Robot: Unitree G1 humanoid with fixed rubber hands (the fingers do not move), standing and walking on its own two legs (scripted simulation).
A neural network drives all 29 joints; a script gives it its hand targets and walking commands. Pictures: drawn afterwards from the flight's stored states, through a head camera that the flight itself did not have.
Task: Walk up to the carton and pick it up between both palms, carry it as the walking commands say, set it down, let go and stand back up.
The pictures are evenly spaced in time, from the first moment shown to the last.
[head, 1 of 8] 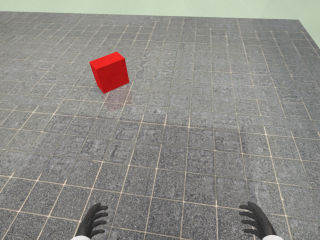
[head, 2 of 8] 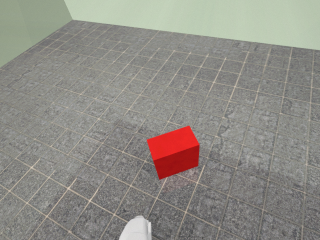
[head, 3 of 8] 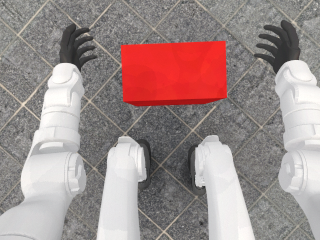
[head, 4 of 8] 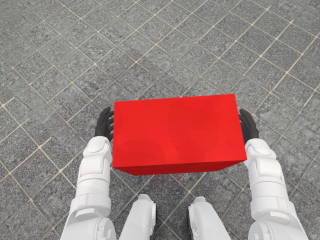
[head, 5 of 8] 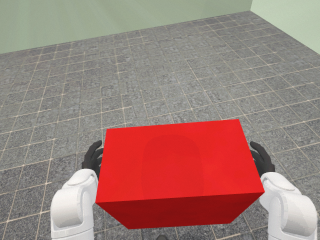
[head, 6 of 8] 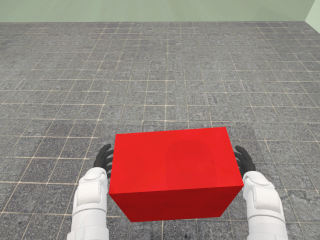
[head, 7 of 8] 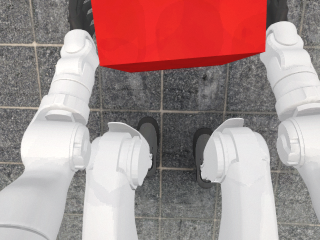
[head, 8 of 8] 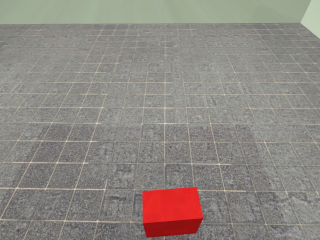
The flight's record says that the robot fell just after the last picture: no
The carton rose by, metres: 0.66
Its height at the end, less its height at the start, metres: +0.00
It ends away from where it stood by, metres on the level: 0.58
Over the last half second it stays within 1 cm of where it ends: yes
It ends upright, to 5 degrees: yes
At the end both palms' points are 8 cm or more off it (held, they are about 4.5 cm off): yes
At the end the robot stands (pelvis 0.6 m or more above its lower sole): yes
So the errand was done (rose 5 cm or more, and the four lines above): yes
